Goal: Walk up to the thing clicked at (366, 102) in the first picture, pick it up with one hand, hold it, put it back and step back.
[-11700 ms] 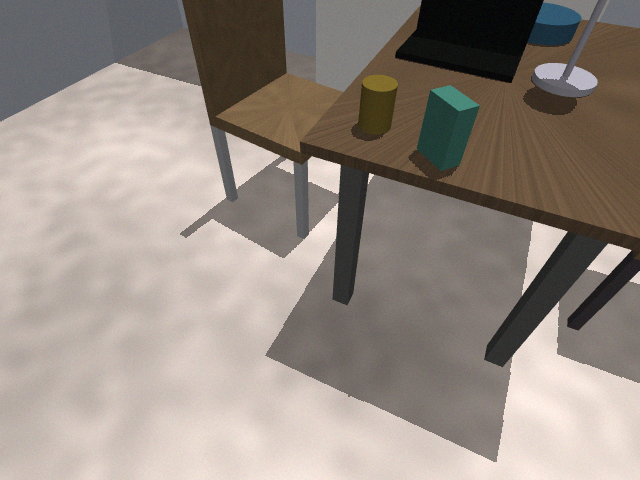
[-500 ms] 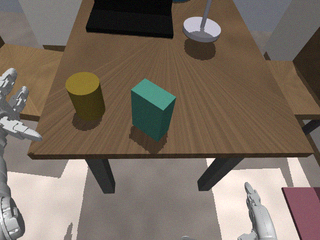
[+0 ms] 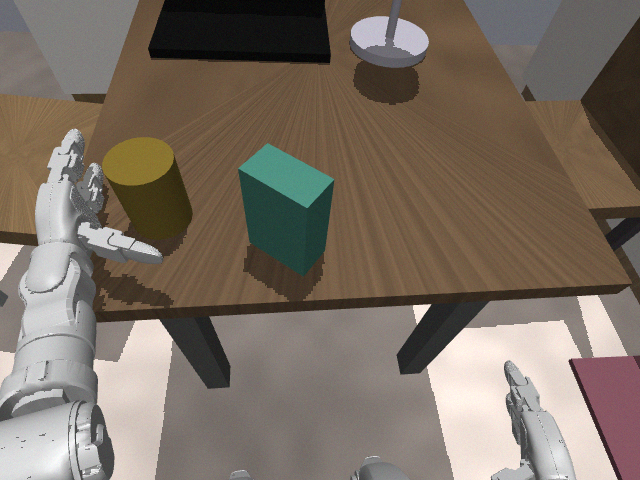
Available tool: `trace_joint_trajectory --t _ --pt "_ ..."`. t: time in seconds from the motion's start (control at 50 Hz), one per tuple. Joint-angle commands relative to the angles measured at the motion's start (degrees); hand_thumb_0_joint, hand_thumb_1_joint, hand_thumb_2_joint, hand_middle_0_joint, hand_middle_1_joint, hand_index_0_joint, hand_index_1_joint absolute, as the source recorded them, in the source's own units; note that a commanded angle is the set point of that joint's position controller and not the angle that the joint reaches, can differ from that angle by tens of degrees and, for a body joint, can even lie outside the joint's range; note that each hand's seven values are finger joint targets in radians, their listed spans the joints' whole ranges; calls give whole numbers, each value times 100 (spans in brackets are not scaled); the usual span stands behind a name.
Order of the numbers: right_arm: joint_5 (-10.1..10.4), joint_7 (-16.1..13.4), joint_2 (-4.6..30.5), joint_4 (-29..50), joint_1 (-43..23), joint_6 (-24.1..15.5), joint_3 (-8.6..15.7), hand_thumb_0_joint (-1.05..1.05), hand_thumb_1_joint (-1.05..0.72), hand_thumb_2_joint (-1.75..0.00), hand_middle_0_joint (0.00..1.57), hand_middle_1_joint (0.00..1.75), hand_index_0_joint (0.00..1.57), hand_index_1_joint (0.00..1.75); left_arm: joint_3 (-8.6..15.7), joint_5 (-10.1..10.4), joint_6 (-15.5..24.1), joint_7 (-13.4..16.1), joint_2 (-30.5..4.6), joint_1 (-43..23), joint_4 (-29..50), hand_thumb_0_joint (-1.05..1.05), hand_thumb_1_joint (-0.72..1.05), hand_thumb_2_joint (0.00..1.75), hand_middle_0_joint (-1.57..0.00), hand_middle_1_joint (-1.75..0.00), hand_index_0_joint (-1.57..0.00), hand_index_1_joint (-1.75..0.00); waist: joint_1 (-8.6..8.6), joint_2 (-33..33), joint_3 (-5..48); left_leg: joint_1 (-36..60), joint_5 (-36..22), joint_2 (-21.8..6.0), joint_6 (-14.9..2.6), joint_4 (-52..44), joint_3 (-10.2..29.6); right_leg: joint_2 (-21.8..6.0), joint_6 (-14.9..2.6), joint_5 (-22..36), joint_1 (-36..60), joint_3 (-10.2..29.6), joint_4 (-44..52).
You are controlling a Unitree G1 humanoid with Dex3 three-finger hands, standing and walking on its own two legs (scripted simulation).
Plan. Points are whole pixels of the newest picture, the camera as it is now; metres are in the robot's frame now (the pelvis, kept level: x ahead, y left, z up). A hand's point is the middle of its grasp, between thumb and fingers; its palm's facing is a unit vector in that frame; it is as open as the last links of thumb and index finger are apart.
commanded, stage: close in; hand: left
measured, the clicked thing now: (152, 190) +0.49 +0.19 +0.07
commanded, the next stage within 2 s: rest palm in 0.08 s
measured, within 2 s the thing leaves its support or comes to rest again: leaves its support in 1.62 s
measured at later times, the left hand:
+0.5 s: hand (149, 209) +0.45 +0.18 +0.07, palm faces +0.11 -0.99 +0.02, open 16.9 cm
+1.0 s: hand (145, 193) +0.47 +0.19 +0.08, palm faces +0.11 -0.99 +0.01, open 11.1 cm
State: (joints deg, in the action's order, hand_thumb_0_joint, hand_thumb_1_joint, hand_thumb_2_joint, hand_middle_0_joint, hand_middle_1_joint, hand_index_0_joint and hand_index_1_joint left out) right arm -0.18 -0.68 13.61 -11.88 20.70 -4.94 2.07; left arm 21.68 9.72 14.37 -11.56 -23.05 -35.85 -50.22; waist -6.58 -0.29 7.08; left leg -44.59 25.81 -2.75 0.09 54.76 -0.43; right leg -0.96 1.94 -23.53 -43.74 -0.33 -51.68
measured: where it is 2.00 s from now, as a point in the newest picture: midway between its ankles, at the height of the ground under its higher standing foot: outside the picture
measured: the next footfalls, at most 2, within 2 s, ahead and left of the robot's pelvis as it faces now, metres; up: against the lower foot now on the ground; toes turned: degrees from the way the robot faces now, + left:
none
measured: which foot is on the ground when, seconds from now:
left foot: down 0.00-1.00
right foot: down 0.00-1.00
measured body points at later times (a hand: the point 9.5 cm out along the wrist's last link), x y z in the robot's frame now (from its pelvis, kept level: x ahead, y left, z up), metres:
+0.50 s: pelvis -0.01 -0.01 +0.00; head +0.08 +0.01 +0.44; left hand +0.44 +0.24 +0.07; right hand +0.15 -0.27 -0.03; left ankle +0.00 +0.12 -0.68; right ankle +0.01 -0.14 -0.68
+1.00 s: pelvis +0.00 +0.00 +0.00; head +0.09 +0.02 +0.44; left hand +0.46 +0.24 +0.08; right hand +0.15 -0.26 -0.04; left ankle +0.00 +0.12 -0.68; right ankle +0.01 -0.14 -0.68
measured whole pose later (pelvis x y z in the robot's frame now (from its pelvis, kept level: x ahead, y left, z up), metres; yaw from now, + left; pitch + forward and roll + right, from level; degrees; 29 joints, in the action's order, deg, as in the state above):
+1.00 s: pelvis +0.00 +0.00 +0.00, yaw +0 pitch +17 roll -2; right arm -0.8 0.6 13.0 -9.5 21.4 -2.5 2.6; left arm 18.8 7.3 16.2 -5.7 -22.2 -41.3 -54.1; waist -7.6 -0.2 6.9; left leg -46.5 25.8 -2.8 0.1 55.6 -0.5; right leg -0.9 2.0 -23.4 -45.6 -0.1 -52.4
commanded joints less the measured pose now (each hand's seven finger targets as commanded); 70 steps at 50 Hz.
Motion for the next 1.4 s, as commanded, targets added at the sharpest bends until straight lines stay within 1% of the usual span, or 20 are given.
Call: trace_joint_trajectory --t 0.0,0.14,0.18,0.22,0.26,0.32,0.34,0.38,0.58,0.66,0.72,0.78,0.96,1.0,1.04,1.1,1.22,1.26,1.32,1.38 --pt "22 -57 849 970 343 -241 527 0 55 -5 5 5 5 5 -54 43 364 26 -1118 -2353 1451 0 -52 4 -5 -3 -6 -2 -99 -300 2141 1633 -1955 146 -78 -579 28 153 -206 1831 839 -106 561" --pt "-3 -33 704 962 69 -172 451 0 54 -5 5 5 5 5 -255 -70 387 270 -914 -2667 1498 0 -58 4 -6 -4 -7 -3 7 -638 2307 1762 -1846 148 -41 -613 64 127 -250 1637 801 -105 536" --pt "-20 -75 958 1065 46 -182 712 0 53 -5 5 5 5 5 -29 -62 417 376 -1113 -2529 1431 0 -61 2 -10 -2 -9 -2 -24 -387 2389 1727 -2000 122 -40 -585 78 136 -243 1798 972 -121 491" --pt "-28 -26 702 981 118 -132 466 0 53 -6 5 5 5 5 -305 -108 410 383 -691 -2277 1094 0 -61 2 -11 -2 -10 -3 -18 -318 2210 1502 -1921 135 -63 -580 72 133 -245 1776 963 -99 488" --pt "-16 -47 916 982 69 -94 738 0 52 -6 5 5 5 5 -79 -143 449 443 -1000 -2142 1055 0 -61 0 -12 -2 -11 -3 40 -264 2182 1417 -1846 157 -70 -575 36 136 -227 1772 1039 -82 508" --pt "-21 -6 718 1264 -93 -87 537 0 52 -5 5 5 5 5 -245 -130 560 426 -811 -2383 1391 0 -61 3 -28 -14 -28 -14 25 -228 2429 1352 -1813 170 -83 -575 24 128 -213 1857 1241 -57 485" --pt "-7 -44 920 1367 -53 -80 735 0 51 -5 5 5 5 5 100 -125 590 475 -1237 -2464 1414 0 -61 5 -33 -18 -34 -18 13 -140 2451 1304 -1793 170 -90 -559 9 127 -203 1863 1266 -49 491" --pt "12 -54 829 1485 -145 -66 657 0 52 -5 5 5 5 5 -195 -168 592 495 -951 -2650 1286 0 -61 8 -39 -24 -40 -23 -118 -75 2270 1240 -1401 188 -98 -634 -25 135 -184 1606 1194 6 581" --pt "-49 -18 825 1191 223 -109 621 0 51 -5 5 5 5 5 -106 -202 653 513 -1111 -3071 851 0 -57 16 -53 -35 -54 -35 -188 -566 2440 1674 -1927 135 -27 -540 61 154 -256 1750 756 -88 460" --pt "-46 -13 878 1241 53 -107 649 0 51 -5 5 5 5 5 -77 -248 610 499 -1221 -2976 784 0 -49 27 -64 -46 -65 -46 -136 -560 2613 1750 -2220 113 -15 -516 84 172 -261 1919 863 -108 430" --pt "-62 14 832 1088 59 -83 641 0 50 -5 5 5 5 5 -249 -229 564 461 -796 -2808 334 0 -47 35 -72 -55 -72 -55 -234 -386 2296 1455 -2281 99 -47 -468 88 182 -258 2044 755 -102 394" --pt "-88 58 784 1184 -37 -67 542 0 51 -5 5 5 5 5 -82 -281 650 502 -1154 -3139 686 0 -39 41 -79 -62 -80 -62 -102 -623 2537 1602 -2325 86 8 -472 118 189 -285 1900 718 -140 343" --pt "-55 73 676 1197 85 -31 443 0 50 -5 5 5 5 5 -445 -189 507 436 -552 -2828 922 0 -18 71 -109 -94 -110 -95 -106 -543 2497 1777 -2514 53 29 -535 132 214 -283 1979 723 -178 357" --pt "-58 43 955 1058 112 12 714 0 50 -6 5 5 5 5 -143 -209 459 498 -908 -2464 462 0 -10 84 -116 -105 -116 -106 -148 -295 2197 1391 -2205 57 -19 -521 129 204 -277 1849 674 -160 374" --pt "-58 91 667 1219 7 15 431 0 51 -5 5 5 5 5 -288 -214 545 480 -734 -2782 896 0 -3 94 -122 -113 -122 -114 -138 -396 2468 1449 -2080 95 -37 -521 88 184 -262 1865 853 -117 386" --pt "-28 71 758 1063 285 72 539 0 50 -5 5 5 5 5 -143 -152 488 492 -829 -2358 708 0 1 105 -131 -125 -131 -126 -78 -351 2384 1466 -2106 111 -45 -521 59 182 -245 1913 908 -114 409" --pt "-12 78 829 1104 37 107 608 0 51 -6 5 5 5 5 -186 -188 495 416 -1011 -2735 1322 0 18 122 -126 -130 -125 -133 -36 -641 2684 1756 -2744 73 13 -466 110 161 -271 2254 951 -114 308" --pt "1 94 617 1133 -23 110 390 0 51 -6 5 5 5 5 -284 -187 453 387 -879 -2780 1401 0 11 123 -128 -133 -128 -136 11 -630 2680 1829 -2699 71 10 -496 93 172 -267 2215 1006 -114 345" --pt "22 17 929 954 42 166 682 0 51 -6 5 5 5 5 -34 -71 400 436 -1106 -2653 1317 0 5 125 -131 -137 -130 -140 21 -462 2630 1717 -2419 95 -17 -581 70 159 -258 2141 1158 -86 403" --pt "41 -10 724 1043 -38 145 535 0 51 -6 5 5 5 5 -159 -63 405 494 -1110 -3083 1957 0 1 127 -131 -139 -131 -142 30 -682 2828 2132 -2618 73 17 -624 91 171 -259 2114 1189 -127 420"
